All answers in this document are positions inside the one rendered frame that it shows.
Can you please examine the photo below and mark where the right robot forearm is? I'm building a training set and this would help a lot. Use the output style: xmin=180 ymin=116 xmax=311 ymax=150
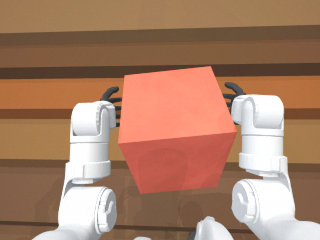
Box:
xmin=231 ymin=94 xmax=295 ymax=214

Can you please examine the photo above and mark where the right robot thigh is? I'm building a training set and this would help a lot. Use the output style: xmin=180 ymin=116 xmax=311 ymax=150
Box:
xmin=196 ymin=220 xmax=234 ymax=240

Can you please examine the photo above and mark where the robot left upper arm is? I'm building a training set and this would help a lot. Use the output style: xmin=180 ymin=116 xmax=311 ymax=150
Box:
xmin=32 ymin=186 xmax=117 ymax=240

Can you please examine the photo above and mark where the right robot hand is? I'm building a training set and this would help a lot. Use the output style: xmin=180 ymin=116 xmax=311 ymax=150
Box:
xmin=222 ymin=82 xmax=246 ymax=125

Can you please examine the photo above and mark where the robot right upper arm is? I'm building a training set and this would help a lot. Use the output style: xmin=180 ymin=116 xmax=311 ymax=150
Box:
xmin=231 ymin=179 xmax=320 ymax=240

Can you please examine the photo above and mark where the carton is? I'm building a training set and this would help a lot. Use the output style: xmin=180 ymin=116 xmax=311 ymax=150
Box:
xmin=118 ymin=66 xmax=238 ymax=194

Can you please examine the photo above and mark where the left robot forearm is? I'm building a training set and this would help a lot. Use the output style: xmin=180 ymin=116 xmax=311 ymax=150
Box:
xmin=58 ymin=101 xmax=116 ymax=225

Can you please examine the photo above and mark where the left robot hand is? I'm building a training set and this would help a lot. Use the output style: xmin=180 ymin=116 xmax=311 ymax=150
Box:
xmin=100 ymin=86 xmax=123 ymax=127

